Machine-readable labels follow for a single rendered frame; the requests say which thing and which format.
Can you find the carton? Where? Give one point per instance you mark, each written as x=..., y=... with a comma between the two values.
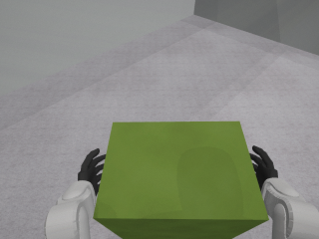
x=178, y=180

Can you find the right robot forearm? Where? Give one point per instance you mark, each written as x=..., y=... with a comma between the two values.
x=292, y=217

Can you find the left robot forearm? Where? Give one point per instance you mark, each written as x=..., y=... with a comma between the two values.
x=69, y=218

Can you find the robot left hand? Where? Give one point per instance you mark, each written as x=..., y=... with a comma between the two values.
x=89, y=169

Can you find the robot right hand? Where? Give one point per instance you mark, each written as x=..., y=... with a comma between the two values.
x=264, y=168

